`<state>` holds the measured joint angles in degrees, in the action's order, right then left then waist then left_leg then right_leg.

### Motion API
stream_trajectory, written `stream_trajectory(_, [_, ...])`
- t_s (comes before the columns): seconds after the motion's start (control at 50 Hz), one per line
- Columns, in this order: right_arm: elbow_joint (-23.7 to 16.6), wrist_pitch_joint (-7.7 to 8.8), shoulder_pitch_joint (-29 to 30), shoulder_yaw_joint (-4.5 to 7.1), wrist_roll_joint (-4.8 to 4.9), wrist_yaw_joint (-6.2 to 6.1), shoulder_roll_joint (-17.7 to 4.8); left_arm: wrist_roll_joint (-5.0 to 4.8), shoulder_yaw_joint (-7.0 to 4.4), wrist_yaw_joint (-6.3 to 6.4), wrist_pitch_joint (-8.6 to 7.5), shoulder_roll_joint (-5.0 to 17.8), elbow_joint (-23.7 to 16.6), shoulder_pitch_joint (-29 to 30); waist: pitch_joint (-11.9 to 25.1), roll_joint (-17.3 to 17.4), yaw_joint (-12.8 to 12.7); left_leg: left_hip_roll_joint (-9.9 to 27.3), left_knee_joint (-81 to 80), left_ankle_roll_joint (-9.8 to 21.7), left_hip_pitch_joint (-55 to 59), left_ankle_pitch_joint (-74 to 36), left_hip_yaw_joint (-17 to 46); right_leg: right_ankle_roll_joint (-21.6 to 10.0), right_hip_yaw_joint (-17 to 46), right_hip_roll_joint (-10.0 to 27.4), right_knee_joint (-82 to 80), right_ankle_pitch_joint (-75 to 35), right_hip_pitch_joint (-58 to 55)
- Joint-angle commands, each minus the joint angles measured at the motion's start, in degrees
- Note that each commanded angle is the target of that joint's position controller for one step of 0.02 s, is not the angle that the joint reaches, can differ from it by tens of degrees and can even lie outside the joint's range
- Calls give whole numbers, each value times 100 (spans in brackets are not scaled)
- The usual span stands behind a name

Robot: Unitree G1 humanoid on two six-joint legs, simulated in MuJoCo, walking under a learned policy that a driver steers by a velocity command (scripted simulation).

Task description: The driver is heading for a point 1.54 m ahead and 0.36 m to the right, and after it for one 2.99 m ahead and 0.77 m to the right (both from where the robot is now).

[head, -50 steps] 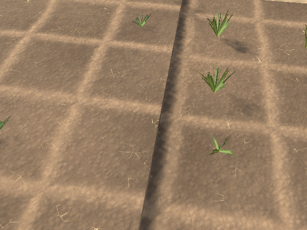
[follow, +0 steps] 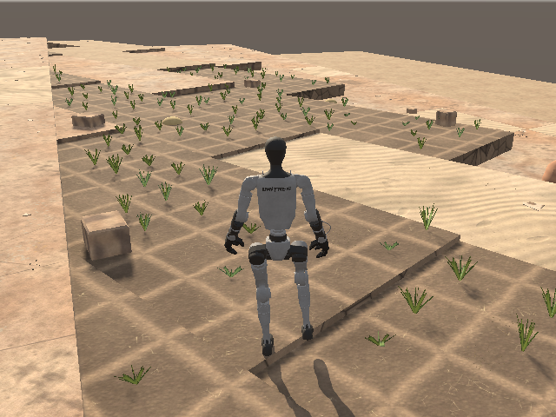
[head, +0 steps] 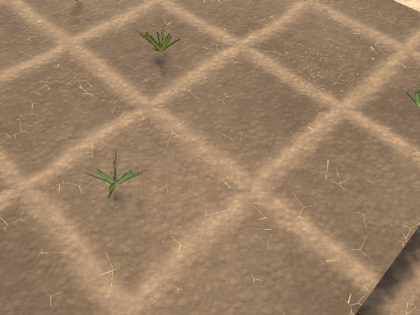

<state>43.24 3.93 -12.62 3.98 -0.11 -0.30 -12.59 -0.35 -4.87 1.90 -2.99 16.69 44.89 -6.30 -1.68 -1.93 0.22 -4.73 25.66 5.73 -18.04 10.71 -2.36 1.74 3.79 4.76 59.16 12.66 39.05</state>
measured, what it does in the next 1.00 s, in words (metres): walks ahead, turning right: right foot, then left foot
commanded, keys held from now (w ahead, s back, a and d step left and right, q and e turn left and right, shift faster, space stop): e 0.76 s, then no key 0.08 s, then q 0.16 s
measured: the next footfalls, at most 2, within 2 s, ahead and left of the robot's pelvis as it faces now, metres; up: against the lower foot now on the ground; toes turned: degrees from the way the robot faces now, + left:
right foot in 0.26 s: +0.20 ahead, -0.14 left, +0.00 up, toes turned -7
left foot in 0.72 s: +0.25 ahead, +0.07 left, +0.00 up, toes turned -27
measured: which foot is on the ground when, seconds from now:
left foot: down 0.00-0.28, up 0.30-0.70, down 0.72-1.00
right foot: up 0.00-0.24, down 0.26-0.72, up 0.74-1.00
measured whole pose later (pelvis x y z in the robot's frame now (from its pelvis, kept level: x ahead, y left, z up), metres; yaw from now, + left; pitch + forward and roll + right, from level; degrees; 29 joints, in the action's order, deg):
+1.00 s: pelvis +0.16 +0.00 +0.00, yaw -26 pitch +1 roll -1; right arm 44.4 -0.7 -11.4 3.0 0.7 -2.4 -12.1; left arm -0.4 -4.7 1.8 3.0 15.2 37.3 -9.8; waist -2.1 -2.3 1.7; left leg -0.6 28.4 2.0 -16.2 13.6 0.9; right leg 5.3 5.0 -1.9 40.9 20.7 20.6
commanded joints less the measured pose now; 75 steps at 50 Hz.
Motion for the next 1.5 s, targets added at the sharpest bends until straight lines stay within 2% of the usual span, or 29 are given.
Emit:
stream_trajectory(0.02, [-231, 80, 167, 128, -14, -123, -562, 3, -31, -38, 49, 110, -3, -502, 780, 390, -193, 1391, -919, 779, 683, -3296, 576, 58, -4, 30, -751, -825, -489])
stream_trajectory(0.08, [-166, -42, 199, 141, -64, -143, -641, -25, 52, -114, 82, -26, -133, -13, 603, 614, 43, 1302, -946, 631, 637, -2511, 175, 97, -193, -107, -1995, -1391, -892])
stream_trajectory(0.16, [-62, -215, 60, 248, -18, -210, -947, -34, -33, -226, 207, 294, -421, 266, 386, 853, 218, 1805, -736, 704, 1015, -2060, 447, -16, -359, -248, -2320, -435, -808])
stream_trajectory(0.26, [-25, -357, 24, 261, 104, -343, -983, -2, -182, -369, 194, 526, -477, -386, 703, 414, -119, 1481, 949, 26, 1082, -1800, 111, -589, -401, -476, -3789, -1267, -2143])
stream_trajectory(0.28, [-232, -340, -8, 221, 18, -342, -764, 78, -398, -301, 199, 1195, -455, -659, 1124, -868, -20, 709, 2180, -448, -319, -1089, -442, -1359, 1075, 444, -3513, -2303, -3454])
stream_trajectory(0.3, [-395, -311, 540, 140, -131, -306, -790, 40, -378, -228, 224, 960, -510, -1160, 1507, -1261, -523, 30, 3581, -680, -1514, 1978, -21, -2155, 2574, 1202, -3992, -2401, -4379])
stream_trajectory(0.32, [-364, -282, 428, 145, -54, -212, -770, 109, -209, -187, 147, 649, -661, -929, 1765, -822, -415, 216, 4619, -643, -1838, 2360, 768, -2176, 2706, 1399, -3961, -2391, -4545])
stream_trajectory(0.38, [-367, -339, 670, 146, -32, -236, -758, -52, -123, -103, 147, 451, -954, -286, 1234, 112, -217, 562, 4460, -758, -2175, 1584, 847, -1630, 1728, 854, -3875, -2190, -3748])
stream_trajectory(0.46, [-353, -409, 659, 106, 30, -276, -594, -2, -185, -65, 302, 625, -1105, -280, 981, -483, -87, 360, 3182, -890, -1761, 1296, 617, -1476, 1676, 451, -4029, -1759, -3186])
stream_trajectory(0.7, [-183, -213, 411, 160, 81, -100, -665, -144, -234, 54, 544, 688, -1449, 27, 930, -773, 155, 226, 77, -691, 237, 157, 567, -1033, 2232, -37, -3552, -942, -2275])
stream_trajectory(0.72, [-128, -212, 241, 238, 42, -99, -860, -156, -208, 58, 568, 563, -1449, -89, 939, -479, 168, 635, -281, -528, 852, -155, 795, -792, 2056, -314, -3195, -274, -1865])
stream_trajectory(0.74, [-218, -258, 295, 308, -50, -139, -1216, -115, -137, 39, 580, 237, -1380, -517, 992, 795, -92, 1864, -570, -33, 1375, -697, 1918, -441, 1179, -1040, -1848, 1527, -1189])
stream_trajectory(0.76, [-214, -304, 380, 340, -235, -130, -1402, -87, -246, 26, 524, 562, -1573, -478, 672, 1877, -219, 2578, -955, 842, 755, -1109, 3115, -157, 559, -1400, -719, 2298, -392])
stream_trajectory(0.8, [-471, -288, 928, 195, -126, -174, -807, -54, -362, 11, 509, 948, -1294, -649, 524, 1178, -274, 2293, -780, 889, 589, -1011, 2474, 83, 619, -1027, 674, 1669, -386])
stream_trajectory(0.84, [-476, -318, 928, 129, 33, -200, -693, -43, -294, 53, 582, 658, -1137, -692, 453, 877, -207, 1744, -646, 672, 759, -999, 1728, 228, 457, -1107, 1017, 1121, -250])
stream_trajectory(0.92, [-249, -347, 452, 20, 31, -229, -544, 12, -31, 39, 549, 61, -1270, -305, 567, 1013, -68, 1504, -616, 689, 1173, -795, 1470, 356, 332, -851, -749, 965, -802])
stream_trajectory(1.0, [-234, -456, 243, 192, 140, -253, -1120, -53, -35, -40, 451, 126, -1264, 145, 245, 1246, 288, 1318, -426, 730, 760, -249, 1706, 376, -305, -820, -2908, 678, -1890])
stream_trajectory(1.06, [-278, -481, 224, 205, 223, -268, -1147, -70, -99, -79, 395, 153, -1064, -369, 305, 1064, 15, 1177, 117, 639, 219, -518, 2016, 8, -428, -964, -4291, -335, -2902])
stream_trajectory(1.08, [-317, -432, 120, 205, 250, -271, -1058, 33, -195, -92, 360, 526, -1013, -431, 711, 546, 97, 907, 80, 334, -260, -436, 1770, -132, -132, -710, -3552, -493, -3556])
stream_trajectory(1.12, [-427, -335, 601, 181, 255, -205, -959, 164, -214, -50, 335, 262, -981, -636, 907, -267, -307, 569, 930, -154, -988, -132, 1238, -396, 208, -256, -3354, -426, -4122])
stream_trajectory(1.16, [-497, -374, 608, 192, 247, -141, -855, 146, -264, 25, 314, 441, -1083, -492, 646, -797, -226, 290, 1903, -401, -1459, 598, 675, -1006, 1288, 853, -3837, -821, -3947])
stream_trajectory(1.2, [-544, -488, 674, 295, 223, -120, -1002, 161, -203, 108, 187, 373, -1226, -249, 242, -651, -211, 557, 3963, -557, -1859, 2427, 759, -1729, 1976, 1877, -4324, -1807, -3395])
stream_trajectory(1.24, [-449, -626, 305, 281, 194, -124, -890, 17, -177, 65, 121, 340, -1266, 252, 80, -233, 121, 733, 4029, -695, -1948, 1931, 726, -1366, 1036, 1387, -4187, -1883, -3271])
stream_trajectory(1.32, [-667, -695, 527, 134, 144, 75, -618, -34, -263, 4, 206, 550, -1121, 294, 294, -592, 16, 813, 2589, -820, -1103, 1361, 170, -1143, -35, 881, -3959, -2105, -3140])
stream_trajectory(1.4, [-576, -727, -88, 282, 132, 218, -920, -197, -298, -66, 181, 635, -1040, 330, 691, -435, 346, 381, 609, -514, 529, 24, -335, -862, -544, 713, -2942, -1882, -2894])
stream_trajectory(1.42, [-478, -715, -411, 396, 90, 166, -1153, -148, -232, -98, 153, 356, -983, 90, 720, 245, 412, 263, 74, -270, 1285, -605, -39, -559, -943, 261, -1856, -1219, -2329])
stream_trajectory(1.44, [-610, -664, -606, 496, 80, 57, -1772, 142, -100, -109, 201, -56, -1219, 197, 605, 1925, 279, 1663, -135, 506, 2089, -2900, 2219, 17, -1071, -493, 322, 2271, -545])
stream_trajectory(1.46, [-816, -524, -468, 449, -115, 90, -1870, 69, -123, -91, 242, 139, -1261, -18, 1185, 1699, 268, 2494, -553, 1630, 1511, -1937, 3324, 105, -75, -683, 1135, 2565, -281])
stream_trajectory(1.5, [-844, -342, -76, 316, 118, 105, -1340, -98, -242, -149, 217, 645, -1264, 150, 578, 978, 180, 1966, -1128, 1222, 1184, 2242, 3217, -39, 32, -324, 791, 1632, 127])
